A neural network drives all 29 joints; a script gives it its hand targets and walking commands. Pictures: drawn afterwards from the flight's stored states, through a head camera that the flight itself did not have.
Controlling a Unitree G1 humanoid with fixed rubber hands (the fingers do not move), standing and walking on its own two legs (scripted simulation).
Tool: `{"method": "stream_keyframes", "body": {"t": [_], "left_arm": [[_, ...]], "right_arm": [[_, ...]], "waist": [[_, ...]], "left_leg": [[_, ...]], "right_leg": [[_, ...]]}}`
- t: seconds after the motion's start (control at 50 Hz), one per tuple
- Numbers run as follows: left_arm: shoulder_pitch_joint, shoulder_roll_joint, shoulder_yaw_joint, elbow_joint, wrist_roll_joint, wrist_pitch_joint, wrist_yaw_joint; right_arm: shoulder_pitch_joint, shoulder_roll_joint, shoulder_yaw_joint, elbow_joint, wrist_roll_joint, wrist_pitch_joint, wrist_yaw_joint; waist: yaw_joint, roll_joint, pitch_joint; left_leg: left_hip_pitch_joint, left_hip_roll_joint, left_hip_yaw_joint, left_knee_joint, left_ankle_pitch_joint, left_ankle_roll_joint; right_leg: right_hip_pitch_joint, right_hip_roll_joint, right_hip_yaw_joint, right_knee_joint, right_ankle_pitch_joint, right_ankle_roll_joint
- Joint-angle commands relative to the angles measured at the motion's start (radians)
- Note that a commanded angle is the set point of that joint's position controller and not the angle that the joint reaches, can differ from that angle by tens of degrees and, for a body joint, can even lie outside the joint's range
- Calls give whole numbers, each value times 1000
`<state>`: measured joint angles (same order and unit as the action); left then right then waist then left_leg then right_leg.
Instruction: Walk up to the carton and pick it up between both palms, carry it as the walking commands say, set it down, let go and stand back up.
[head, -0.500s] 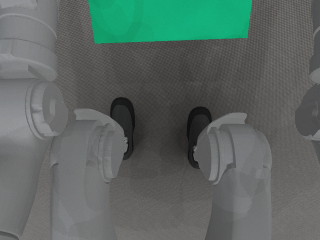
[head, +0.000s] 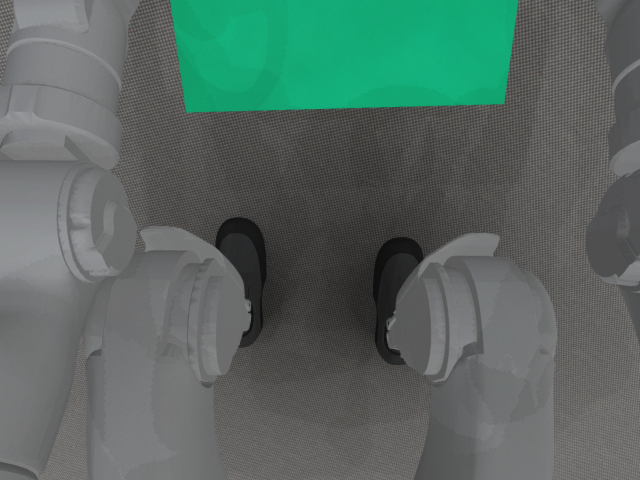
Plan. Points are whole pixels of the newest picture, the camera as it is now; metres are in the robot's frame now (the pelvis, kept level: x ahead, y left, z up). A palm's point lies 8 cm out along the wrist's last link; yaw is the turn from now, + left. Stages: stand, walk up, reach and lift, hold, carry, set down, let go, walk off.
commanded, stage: reach and lift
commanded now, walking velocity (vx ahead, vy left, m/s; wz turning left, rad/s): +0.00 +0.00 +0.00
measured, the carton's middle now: out of the picture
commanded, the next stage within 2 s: none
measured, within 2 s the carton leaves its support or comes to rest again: leaves its support in 1.46 s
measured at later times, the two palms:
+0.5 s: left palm out of the picture +0.56 +0.19 -0.20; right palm out of the picture +0.56 -0.17 -0.20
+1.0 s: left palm out of the picture +0.56 +0.18 -0.20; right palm out of the picture +0.56 -0.17 -0.20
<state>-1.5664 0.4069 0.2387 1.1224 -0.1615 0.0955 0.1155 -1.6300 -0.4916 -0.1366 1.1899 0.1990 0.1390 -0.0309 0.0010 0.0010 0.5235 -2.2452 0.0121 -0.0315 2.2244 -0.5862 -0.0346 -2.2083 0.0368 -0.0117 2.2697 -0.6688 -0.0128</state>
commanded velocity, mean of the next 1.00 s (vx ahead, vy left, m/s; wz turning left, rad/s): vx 0.00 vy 0.00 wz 0.00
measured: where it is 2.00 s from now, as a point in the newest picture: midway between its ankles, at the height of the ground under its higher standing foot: (319, 310)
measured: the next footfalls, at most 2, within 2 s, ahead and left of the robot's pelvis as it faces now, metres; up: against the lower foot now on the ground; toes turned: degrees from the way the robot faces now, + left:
none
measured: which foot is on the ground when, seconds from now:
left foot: down 0.00-1.00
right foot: down 0.00-1.00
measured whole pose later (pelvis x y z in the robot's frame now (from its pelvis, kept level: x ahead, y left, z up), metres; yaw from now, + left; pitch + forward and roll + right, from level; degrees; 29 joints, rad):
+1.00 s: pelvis +0.00 +0.00 +0.00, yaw +0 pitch +35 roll +0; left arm -1.57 0.40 0.16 1.13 -0.20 0.09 0.08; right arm -1.63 -0.39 -0.09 1.17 0.22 0.12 -0.04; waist 0.00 0.00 0.52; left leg -2.25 0.01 -0.03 2.23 -0.59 -0.03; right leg -2.21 0.04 -0.01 2.27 -0.67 -0.01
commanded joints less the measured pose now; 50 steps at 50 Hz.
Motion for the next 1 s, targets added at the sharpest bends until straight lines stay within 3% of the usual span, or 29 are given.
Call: {"method": "stream_keyframes", "body": {"t": [0.0,0.06,0.08,0.1,0.12,0.14,0.18,0.24,0.28,0.3,0.32,0.36,0.38,0.44,0.46,0.48,0.62,0.64,0.68,0.7,0.72,0.74,0.78,0.8,0.82,0.84,0.86,0.9,0.98], "left_arm": [[-277,164,-21,-45,-37,-47,-11],[-313,159,-56,-105,-32,-56,-7],[-284,141,-48,-74,-19,-52,-5],[-283,182,-13,-89,-5,-51,-3],[-290,119,-62,-83,-28,-44,-16],[-258,122,-64,-36,-53,-48,-20],[-300,106,-88,-133,-45,-47,-19],[-361,97,-104,-115,-48,-55,-6],[-306,47,-120,-34,-78,-45,-14],[-343,81,-106,-124,-42,-55,-9],[-349,85,-109,-175,-51,-56,0],[-366,42,-126,-153,-52,-61,-3],[-344,-9,-145,-94,-74,-52,-18],[-414,-4,-150,-136,-95,-53,-23],[-350,-25,-145,-12,-59,-48,-18],[-362,-11,-142,-97,-70,-66,-20],[-417,-293,-198,-101,-61,-50,-76],[-440,-277,-184,-145,-41,-50,-82],[-443,-437,-187,-56,-40,-18,-133],[-438,-558,-202,-101,-1,-23,-161],[-506,-628,-244,-122,-33,-11,-191],[-513,-701,-281,-116,-59,2,-209],[-499,-715,-244,-115,-18,11,-242],[-506,-756,-249,-132,-23,13,-249],[-528,-747,-253,-134,-38,18,-253],[-501,-819,-290,-168,-47,26,-256],[-511,-776,-270,-182,-51,24,-263],[-460,-821,-287,-132,-43,37,-268],[-473,-858,-272,-165,-66,42,-282]], "right_arm": [[-306,-108,163,-103,80,-42,1],[-364,-53,189,-223,115,-65,17],[-340,-105,146,-190,96,-66,9],[-354,-73,152,-160,80,-50,3],[-363,-56,175,-184,98,-55,10],[-337,-29,199,-160,100,-48,9],[-335,-99,145,-216,85,-70,-1],[-390,-52,160,-201,96,-70,-11],[-342,-50,171,-100,61,-55,-6],[-288,-53,115,-108,21,-57,-15],[-358,-82,72,-217,20,-70,-30],[-348,-52,94,-135,20,-75,-30],[-380,14,192,-201,54,-78,-19],[-430,7,179,-205,55,-72,-24],[-383,-2,146,-141,35,-68,-22],[-393,25,139,-187,25,-77,-17],[-377,308,196,-147,35,-68,43],[-419,313,169,-187,16,-64,50],[-438,435,198,-164,-12,-48,91],[-429,549,217,-143,-23,-38,124],[-500,714,281,-222,22,-35,161],[-501,701,242,-228,24,-36,166],[-505,774,290,-247,23,-25,194],[-468,801,259,-172,12,-9,206],[-502,784,280,-178,43,-2,209],[-529,797,252,-241,39,-12,224],[-527,819,279,-265,50,-5,232],[-507,820,262,-242,40,-4,237],[-514,854,292,-291,47,-2,250]], "waist": [[113,-23,-1180],[140,-20,-1287],[110,9,-1276],[147,-30,-1287],[124,2,-1292],[130,-71,-1246],[50,-29,-1346],[108,28,-1288],[82,42,-1244],[22,17,-1221],[30,31,-1335],[16,57,-1287],[61,24,-1268],[32,14,-1277],[45,23,-1228],[65,43,-1277],[37,24,-1247],[59,74,-1235],[35,-8,-1160],[41,54,-1124],[60,-21,-1141],[-5,37,-1109],[60,-19,-1059],[28,-46,-1084],[50,-22,-1082],[23,83,-1132],[33,21,-1102],[7,56,-1069],[38,29,-1080]], "left_leg": [[559,-11,112,-49,400,14],[718,-17,84,-58,534,31],[624,-13,95,-40,498,20],[597,-24,94,-47,475,21],[578,-18,94,-49,488,19],[571,-30,98,-68,463,20],[612,-24,92,-46,459,12],[624,-22,98,-44,493,4],[662,-30,86,-45,481,-2],[591,-31,89,-63,446,-9],[695,-36,76,-51,519,12],[690,-39,81,-51,500,-5],[595,-39,86,-48,476,-5],[559,-46,99,-53,474,-6],[619,-45,90,-57,503,4],[681,-53,86,-47,534,6],[707,-61,59,-44,528,16],[728,-67,76,-58,508,5],[699,-66,61,-62,452,13],[678,-81,78,-63,475,6],[569,-80,76,-62,408,18],[568,-73,87,-43,404,16],[523,-93,102,-44,380,21],[549,-81,82,-50,383,33],[505,-78,98,-43,339,20],[646,-76,93,-41,393,24],[613,-89,104,-24,397,35],[634,-84,94,-35,429,38],[588,-98,103,-45,407,48]], "right_leg": [[528,-44,59,-177,478,30],[506,-34,20,-144,541,48],[517,-28,33,-161,544,35],[584,-39,63,-143,576,40],[589,-33,59,-151,600,38],[623,-34,54,-155,567,46],[613,-20,27,-136,576,42],[594,-16,50,-152,576,33],[565,-24,53,-157,526,22],[541,-9,14,-156,515,34],[550,-5,40,-169,546,30],[522,-13,25,-162,520,30],[593,-15,52,-177,572,17],[670,-6,66,-180,596,13],[577,-5,45,-187,570,31],[561,-3,44,-166,545,24],[507,11,34,-177,507,21],[512,21,36,-183,488,16],[493,14,11,-178,433,18],[427,30,17,-214,420,5],[534,31,32,-183,475,7],[498,45,18,-189,458,1],[515,40,21,-192,451,11],[515,40,2,-184,436,18],[547,37,2,-154,437,7],[438,46,-3,-162,404,-8],[472,38,4,-172,422,2],[394,37,-10,-172,445,7],[424,31,-14,-164,421,4]]}}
